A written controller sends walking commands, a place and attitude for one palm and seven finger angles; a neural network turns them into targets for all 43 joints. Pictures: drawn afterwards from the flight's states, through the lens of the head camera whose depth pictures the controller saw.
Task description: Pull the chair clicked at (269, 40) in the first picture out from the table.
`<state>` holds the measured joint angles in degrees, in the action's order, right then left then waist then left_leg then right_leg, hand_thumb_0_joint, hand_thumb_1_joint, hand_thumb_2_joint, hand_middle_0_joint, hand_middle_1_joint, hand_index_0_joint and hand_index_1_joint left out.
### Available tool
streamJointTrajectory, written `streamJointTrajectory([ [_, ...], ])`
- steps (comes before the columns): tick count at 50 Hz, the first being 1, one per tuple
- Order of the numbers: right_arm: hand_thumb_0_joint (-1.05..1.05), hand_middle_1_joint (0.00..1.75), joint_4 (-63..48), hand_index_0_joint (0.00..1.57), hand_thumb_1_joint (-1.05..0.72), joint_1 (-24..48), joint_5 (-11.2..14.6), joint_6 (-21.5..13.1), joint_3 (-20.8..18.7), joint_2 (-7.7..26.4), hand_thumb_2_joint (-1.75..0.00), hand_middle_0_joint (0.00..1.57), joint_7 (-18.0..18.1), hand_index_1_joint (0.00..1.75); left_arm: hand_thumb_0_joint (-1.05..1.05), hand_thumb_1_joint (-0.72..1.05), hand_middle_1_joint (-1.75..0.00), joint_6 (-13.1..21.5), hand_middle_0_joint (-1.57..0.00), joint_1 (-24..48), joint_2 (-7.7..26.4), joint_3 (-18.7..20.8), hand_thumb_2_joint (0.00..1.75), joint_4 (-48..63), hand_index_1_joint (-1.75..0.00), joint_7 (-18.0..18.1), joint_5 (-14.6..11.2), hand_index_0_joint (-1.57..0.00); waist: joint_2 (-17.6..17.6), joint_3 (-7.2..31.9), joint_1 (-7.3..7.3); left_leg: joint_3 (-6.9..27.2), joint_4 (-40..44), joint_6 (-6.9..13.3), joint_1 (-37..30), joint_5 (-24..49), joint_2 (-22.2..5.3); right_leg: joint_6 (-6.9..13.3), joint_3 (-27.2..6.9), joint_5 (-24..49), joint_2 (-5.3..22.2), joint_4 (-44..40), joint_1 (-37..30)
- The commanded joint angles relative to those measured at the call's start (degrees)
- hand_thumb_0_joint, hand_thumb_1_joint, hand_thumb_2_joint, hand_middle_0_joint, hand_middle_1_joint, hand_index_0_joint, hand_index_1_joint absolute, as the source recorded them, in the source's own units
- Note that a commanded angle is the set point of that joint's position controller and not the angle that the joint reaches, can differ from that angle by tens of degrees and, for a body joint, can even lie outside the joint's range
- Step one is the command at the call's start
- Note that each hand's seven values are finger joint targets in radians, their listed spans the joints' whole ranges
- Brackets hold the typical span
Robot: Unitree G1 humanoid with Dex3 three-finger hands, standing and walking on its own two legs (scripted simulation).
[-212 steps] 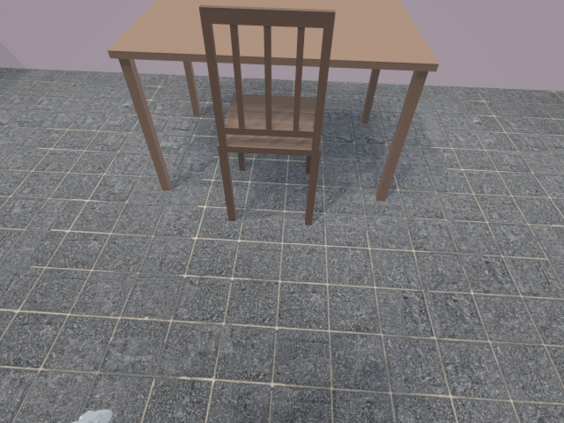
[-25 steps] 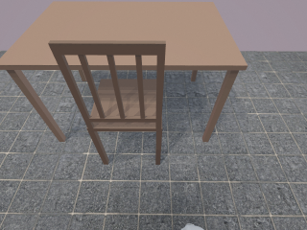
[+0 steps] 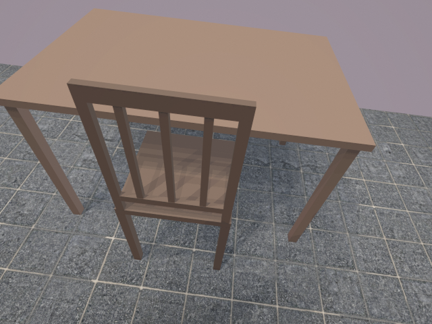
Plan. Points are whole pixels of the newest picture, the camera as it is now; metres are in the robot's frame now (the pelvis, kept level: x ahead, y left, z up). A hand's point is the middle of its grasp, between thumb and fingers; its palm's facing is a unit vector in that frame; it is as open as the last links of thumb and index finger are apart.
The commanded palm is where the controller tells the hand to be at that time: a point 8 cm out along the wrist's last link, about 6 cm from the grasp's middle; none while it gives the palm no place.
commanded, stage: come to a stop and stand still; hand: left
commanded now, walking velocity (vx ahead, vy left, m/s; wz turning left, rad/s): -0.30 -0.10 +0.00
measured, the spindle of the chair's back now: (168, 163) +0.50 +0.17 -0.06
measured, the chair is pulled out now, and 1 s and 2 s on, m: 0.00 0.00 0.00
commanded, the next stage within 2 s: look again from close up in 1.16 s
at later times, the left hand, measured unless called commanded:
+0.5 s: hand out of the picture +0.06 +0.15 -0.16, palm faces -0.02 -0.96 -0.28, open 7.4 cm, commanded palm none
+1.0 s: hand out of the picture -0.02 +0.17 -0.17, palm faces +0.03 -0.98 -0.19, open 7.4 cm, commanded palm none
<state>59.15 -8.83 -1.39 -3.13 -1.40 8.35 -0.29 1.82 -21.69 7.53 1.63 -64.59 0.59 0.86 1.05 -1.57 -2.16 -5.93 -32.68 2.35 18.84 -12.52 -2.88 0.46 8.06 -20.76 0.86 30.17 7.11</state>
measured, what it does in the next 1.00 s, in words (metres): steps on the spot: right foot, then left foot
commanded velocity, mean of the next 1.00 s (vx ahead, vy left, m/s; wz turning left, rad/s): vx -0.04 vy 0.03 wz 0.00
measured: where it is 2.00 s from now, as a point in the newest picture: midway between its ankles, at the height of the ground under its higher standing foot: outside the picture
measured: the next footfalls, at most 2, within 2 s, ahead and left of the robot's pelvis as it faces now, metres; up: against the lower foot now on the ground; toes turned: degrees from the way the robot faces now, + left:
right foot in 0.42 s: +0.04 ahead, -0.14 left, +0.00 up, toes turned -5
left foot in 0.82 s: +0.02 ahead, +0.10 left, +0.00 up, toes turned +2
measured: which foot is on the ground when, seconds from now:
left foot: down 0.00-0.44, up 0.46-0.80, down 0.82-1.00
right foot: up 0.00-0.40, down 0.42-1.00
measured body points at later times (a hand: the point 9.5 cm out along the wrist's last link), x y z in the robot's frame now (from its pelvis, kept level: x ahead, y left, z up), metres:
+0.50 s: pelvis +0.01 -0.04 +0.01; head +0.03 -0.07 +0.45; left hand +0.06 +0.20 -0.13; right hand +0.05 -0.28 -0.16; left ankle +0.04 +0.08 -0.72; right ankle +0.00 -0.14 -0.73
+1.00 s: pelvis -0.03 -0.01 +0.01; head -0.03 +0.00 +0.46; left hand -0.02 +0.22 -0.15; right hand -0.01 -0.24 -0.14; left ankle -0.04 +0.10 -0.73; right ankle +0.00 -0.14 -0.73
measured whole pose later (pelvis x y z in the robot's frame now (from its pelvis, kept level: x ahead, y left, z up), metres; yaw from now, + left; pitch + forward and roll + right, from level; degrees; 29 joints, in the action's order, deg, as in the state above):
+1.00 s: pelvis -0.03 -0.01 +0.01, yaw -2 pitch -2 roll +1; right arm 63.2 -15.0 -0.9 0.8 -0.1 8.5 1.4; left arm -1.7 -14.8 10.2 1.2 -64.0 1.4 0.9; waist 2.0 -1.0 -1.8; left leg -2.8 -23.8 0.5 7.3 -14.6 0.1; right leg -1.3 2.8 -10.5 3.4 25.2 12.6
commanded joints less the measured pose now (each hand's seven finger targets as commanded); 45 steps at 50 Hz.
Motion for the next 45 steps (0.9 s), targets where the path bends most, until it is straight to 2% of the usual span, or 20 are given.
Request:
streamJointTrajectory([
  [1,0.00,0.30,1.2,0.20,-0.90,-9.9,0.1,0.7,-1.0,9.2,-0.90,0.20,2.7,0.30,0.00,0.90,-0.30,-0.3,-0.20,-1.5,2.7,0.1,0.90,2.4,-0.30,1.3,-0.2,-0.20,-13.6,0.6,2.99,21.2,17.8,9.2,-12.4,24.1,-19.1,-0.2,-6.5,-13.1,2.2,21.0,16.3],
  [3,0.00,0.30,0.2,0.20,-0.90,-3.0,0.7,0.8,0.2,6.3,-0.90,0.20,3.1,0.30,0.00,0.90,-0.30,-1.1,-0.20,-2.6,2.6,-0.2,0.90,0.5,-0.30,1.3,-0.4,-0.20,-7.4,-1.0,0.25,14.0,17.1,8.7,-6.9,30.7,-16.2,-1.1,-7.9,-8.7,4.2,18.2,11.0],
  [5,0.00,0.30,0.0,0.20,-0.90,-1.5,0.7,1.4,-0.5,6.8,-0.90,0.20,3.2,0.30,0.00,0.90,-0.30,-2.2,-0.20,-3.1,2.7,-0.2,0.90,0.1,-0.30,1.6,-0.3,-0.20,-6.5,1.4,0.24,9.6,16.2,7.5,-8.5,34.1,-14.4,-2.2,-7.0,-4.9,4.0,15.1,9.4],
  [8,0.00,0.30,0.0,0.20,-0.90,-2.2,1.1,2.3,-1.5,8.1,-0.90,0.20,3.5,0.30,0.00,0.90,-0.30,-3.5,-0.20,-1.1,4.4,0.4,0.90,2.0,-0.30,1.8,0.1,-0.20,-4.9,2.0,1.17,9.1,15.2,7.8,-10.2,37.1,-15.1,-2.4,-6.5,-3.9,3.3,15.5,10.5],
  [15,0.00,0.30,-1.3,0.20,-0.90,-1.8,0.1,3.8,-3.3,10.2,-0.90,0.20,3.1,0.30,0.00,0.90,-0.30,-4.4,-0.20,2.3,4.9,1.3,0.90,6.0,-0.30,1.8,0.3,-0.20,-9.7,3.7,1.95,8.6,12.4,7.7,-11.9,34.6,-15.5,-1.8,-6.3,-3.9,2.2,13.6,11.6],
  [17,0.00,0.30,-1.4,0.20,-0.90,-1.9,0.2,4.0,-3.3,9.9,-0.90,0.20,2.7,0.30,0.00,0.90,-0.30,-4.0,-0.20,1.7,5.0,1.3,0.90,6.0,-0.30,1.9,0.2,-0.20,-9.6,4.0,1.44,8.1,11.3,6.5,-10.6,29.3,-14.2,-1.6,-5.5,0.1,1.9,7.0,8.2],
  [19,0.00,0.30,-1.4,0.20,-0.90,-1.8,0.6,4.1,-3.0,8.5,-0.90,0.20,2.2,0.30,0.00,0.90,-0.30,-3.0,-0.20,0.0,6.2,1.2,0.90,5.5,-0.30,2.0,0.5,-0.20,-5.0,4.0,0.05,6.2,6.7,2.5,-7.1,17.3,-9.7,-1.6,-6.3,11.8,2.7,-6.6,2.0],
  [20,0.00,0.30,-1.6,0.20,-0.90,-3.1,1.1,4.0,-2.6,5.7,-0.90,0.20,1.8,0.30,0.00,0.90,-0.30,-2.2,-0.20,1.4,9.0,1.2,0.90,5.9,-0.30,2.3,0.8,-0.20,2.5,4.0,1.33,3.2,2.0,-1.1,-4.2,6.5,-4.6,0.3,-14.7,19.6,9.0,-11.0,1.1],
  [21,0.00,0.30,-2.0,0.20,-0.90,-3.6,1.3,4.2,-2.0,3.4,-0.90,0.20,1.3,0.30,0.00,0.90,-0.30,-1.7,-0.20,4.3,12.0,1.3,0.90,6.4,-0.30,2.2,0.6,-0.20,8.4,2.3,2.68,0.6,0.7,-3.5,-1.8,-7.3,0.2,4.2,-19.8,27.6,16.6,-12.1,2.9],
  [22,0.00,0.30,-2.6,0.20,-0.90,-2.0,0.9,5.1,-2.0,3.8,-0.90,0.20,1.3,0.30,0.00,0.90,-0.30,-1.6,-0.20,4.5,13.1,1.5,0.90,7.0,-0.30,2.0,0.5,-0.20,10.1,2.4,1.14,2.1,-4.3,-3.7,-1.8,-15.1,1.1,7.6,-22.4,31.1,19.2,-13.4,4.9],
  [23,0.00,0.30,-2.8,0.20,-0.90,-1.3,0.8,5.8,-2.0,4.2,-0.90,0.20,1.4,0.30,0.00,0.90,-0.30,-1.4,-0.20,4.8,13.5,1.7,0.90,6.8,-0.30,2.1,0.6,-0.20,12.6,1.8,0.98,3.8,-8.9,-3.6,-0.6,-17.8,1.1,8.8,-23.0,32.5,19.8,-13.9,5.7],
  [25,0.00,0.30,-1.1,0.20,-0.90,-3.0,0.9,5.8,-2.1,5.0,-0.90,0.20,1.4,0.30,0.00,0.90,-0.30,-1.3,-0.20,7.8,12.4,1.5,0.90,7.1,-0.30,2.2,0.4,-0.20,7.1,1.4,1.99,5.7,-15.2,-3.9,1.4,-14.5,1.1,10.1,-19.3,36.1,17.6,-11.7,2.9],
  [28,0.00,0.30,-0.7,0.20,-0.90,-3.9,1.0,5.8,-2.2,5.6,-0.90,0.20,1.1,0.30,0.00,0.90,-0.30,-1.4,-0.20,7.5,12.4,1.9,0.90,7.5,-0.30,2.1,0.3,-0.20,6.4,-0.1,1.26,5.6,-18.1,-4.6,3.2,-12.5,1.2,9.3,-16.5,34.2,16.5,-11.6,2.0],
  [35,0.00,0.30,-2.0,0.20,-0.90,-4.4,0.9,4.8,-1.6,4.8,-0.90,0.20,1.2,0.30,0.00,0.90,-0.30,-1.7,-0.20,5.1,13.4,2.9,0.90,7.2,-0.30,2.0,0.6,-0.20,7.6,1.7,-0.89,4.2,-4.8,-4.5,-0.4,-12.0,1.6,9.9,-18.8,26.9,16.2,-12.1,-1.1],
  [38,0.00,0.30,0.1,0.20,-0.90,-9.1,0.9,4.1,-1.1,4.0,-0.90,0.20,1.5,0.30,0.00,0.90,-0.30,-1.9,-0.20,8.0,12.2,2.7,0.90,6.8,-0.30,1.8,0.1,-0.20,8.1,2.3,1.46,3.3,8.9,-3.9,-10.1,-3.4,1.9,6.5,-16.1,16.4,12.9,-11.5,4.0],
  [40,0.00,0.30,1.1,0.20,-0.90,-11.1,0.5,3.2,-0.9,6.2,-0.90,0.20,1.8,0.30,0.00,0.90,-0.30,-2.2,-0.20,8.9,9.1,1.9,0.90,6.8,-0.30,1.6,-0.4,-0.20,0.3,1.4,2.08,7.9,14.2,-2.0,-14.5,3.4,-2.8,2.4,-11.9,8.3,7.2,-7.5,9.3],
  [41,0.00,0.30,0.6,0.20,-0.90,-9.5,0.3,3.1,-0.8,7.9,-0.90,0.20,2.0,0.30,0.00,0.90,-0.30,-2.4,-0.20,8.3,7.4,1.5,0.90,6.9,-0.30,1.4,-0.4,-0.20,-4.1,0.4,0.98,11.3,14.7,-0.4,-10.6,4.8,-6.5,0.7,-9.4,6.8,4.4,-6.8,8.7],
  [42,0.00,0.30,0.4,0.20,-0.90,-7.6,0.3,3.1,-0.6,8.2,-0.90,0.20,2.0,0.30,0.00,0.90,-0.30,-2.6,-0.20,8.5,7.0,1.3,0.90,6.4,-0.30,1.3,-0.2,-0.20,-4.6,0.0,0.62,12.0,16.5,0.2,-6.6,1.1,-7.3,-0.3,-7.6,6.2,3.4,-6.4,6.0],
  [43,0.00,0.30,0.7,0.20,-0.90,-6.5,0.5,2.9,-0.6,8.1,-0.90,0.20,2.0,0.30,0.00,0.90,-0.30,-2.9,-0.20,9.0,6.7,1.1,0.90,5.7,-0.30,1.2,0.0,-0.20,-7.9,-1.7,0.49,12.9,19.4,0.6,-3.1,-2.3,-7.5,-0.9,-6.3,6.5,2.9,-5.1,3.7],
  [45,0.00,0.30,0.7,0.20,-0.90,-5.3,0.5,3.0,-0.2,7.9,-0.90,0.20,2.2,0.30,0.00,0.90,-0.30,-3.1,-0.20,7.4,6.6,0.7,0.90,4.2,-0.30,1.0,0.3,-0.20,-8.4,-4.5,0.00,12.6,21.7,0.3,0.1,-8.3,-6.5,-1.0,-6.4,7.8,3.1,-5.0,2.5],
])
